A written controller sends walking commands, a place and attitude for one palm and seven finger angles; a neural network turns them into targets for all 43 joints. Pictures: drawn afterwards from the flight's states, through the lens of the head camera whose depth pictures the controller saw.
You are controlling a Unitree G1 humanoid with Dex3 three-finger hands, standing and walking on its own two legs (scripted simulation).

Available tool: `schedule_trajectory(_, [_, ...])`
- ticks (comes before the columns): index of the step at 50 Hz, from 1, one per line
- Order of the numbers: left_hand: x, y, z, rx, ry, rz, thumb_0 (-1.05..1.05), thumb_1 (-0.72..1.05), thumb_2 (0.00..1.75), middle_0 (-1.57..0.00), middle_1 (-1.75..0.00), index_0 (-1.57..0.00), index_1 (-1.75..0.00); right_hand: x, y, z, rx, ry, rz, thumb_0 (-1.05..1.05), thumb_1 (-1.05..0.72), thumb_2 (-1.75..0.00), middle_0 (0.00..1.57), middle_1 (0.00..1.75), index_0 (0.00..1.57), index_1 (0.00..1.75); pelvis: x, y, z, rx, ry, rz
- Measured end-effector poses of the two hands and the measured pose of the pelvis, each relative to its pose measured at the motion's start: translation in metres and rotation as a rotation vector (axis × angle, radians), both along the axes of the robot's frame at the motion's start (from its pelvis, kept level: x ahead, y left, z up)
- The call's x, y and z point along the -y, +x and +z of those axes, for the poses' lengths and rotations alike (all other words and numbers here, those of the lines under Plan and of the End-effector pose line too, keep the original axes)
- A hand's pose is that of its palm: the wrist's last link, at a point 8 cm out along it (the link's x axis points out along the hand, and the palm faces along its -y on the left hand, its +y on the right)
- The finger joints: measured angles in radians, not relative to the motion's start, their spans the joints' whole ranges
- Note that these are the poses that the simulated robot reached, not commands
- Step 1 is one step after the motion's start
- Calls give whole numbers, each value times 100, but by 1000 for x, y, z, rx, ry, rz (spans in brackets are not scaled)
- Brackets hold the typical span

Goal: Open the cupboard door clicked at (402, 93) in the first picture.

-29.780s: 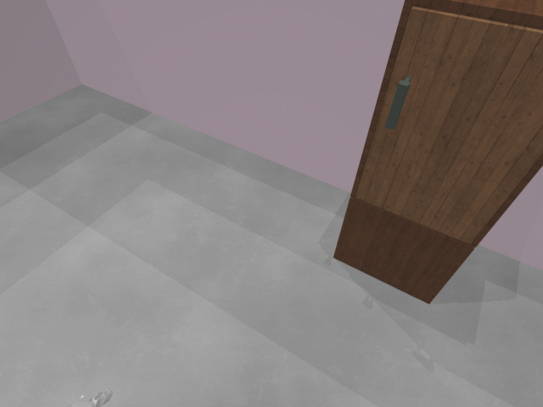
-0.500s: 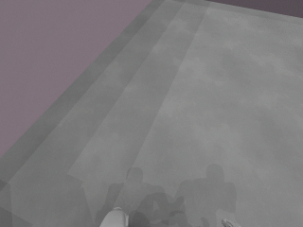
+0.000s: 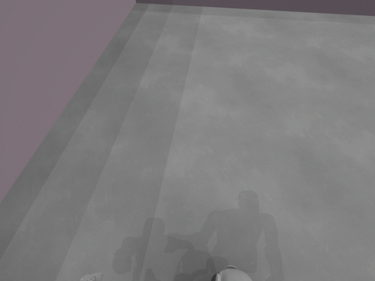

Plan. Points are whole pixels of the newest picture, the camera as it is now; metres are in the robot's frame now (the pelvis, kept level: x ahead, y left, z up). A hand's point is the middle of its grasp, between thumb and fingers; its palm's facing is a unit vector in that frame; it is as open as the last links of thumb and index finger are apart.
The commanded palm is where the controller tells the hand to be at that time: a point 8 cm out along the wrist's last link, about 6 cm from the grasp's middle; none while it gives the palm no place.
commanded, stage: turn to face it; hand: left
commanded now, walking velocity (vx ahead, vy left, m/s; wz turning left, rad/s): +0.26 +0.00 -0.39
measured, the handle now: out of the picture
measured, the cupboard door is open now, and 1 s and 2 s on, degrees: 49 49 49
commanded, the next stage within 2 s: none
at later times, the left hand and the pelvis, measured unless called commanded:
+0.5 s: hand (131, 240) +0.24 +0.17 -0.19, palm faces +0.14 -0.97 -0.18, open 7.3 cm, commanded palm none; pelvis +0.20 -0.02 -0.01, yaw +7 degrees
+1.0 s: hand (146, 240) +0.24 +0.12 -0.16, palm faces +0.43 -0.87 -0.26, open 7.4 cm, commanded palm none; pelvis +0.27 -0.09 +0.01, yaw +26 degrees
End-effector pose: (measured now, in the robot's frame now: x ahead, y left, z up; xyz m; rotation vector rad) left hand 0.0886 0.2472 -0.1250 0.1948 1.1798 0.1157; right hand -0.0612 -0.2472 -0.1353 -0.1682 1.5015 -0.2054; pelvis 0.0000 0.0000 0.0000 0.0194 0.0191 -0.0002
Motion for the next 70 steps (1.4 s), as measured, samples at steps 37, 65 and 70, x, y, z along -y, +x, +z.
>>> schedule_trajectory(37, [37, 170, 3, 9, 57, 300, 1, 91, 89, -20, -30, -20, -30, 39, 407, -3, 206, 30, 314, 0, -90, -90, 21, 30, 20, 30, 61, 234, 0, -16, -39, 268])
schedule_trajectory(65, [96, 122, 3, -4, 82, 679, 1, 91, 89, -20, -30, -20, -30, 15, 593, 2, 312, 84, 752, 0, -90, -90, 20, 30, 20, 30, 114, 301, -6, 18, -6, 641])
schedule_trajectory(70, [121, 116, 10, -2, 116, 740, 1, 90, 89, -20, -30, -20, -30, 19, 615, -8, 273, 110, 788, 0, -90, -90, 20, 30, 20, 30, 127, 314, -7, 19, 11, 719])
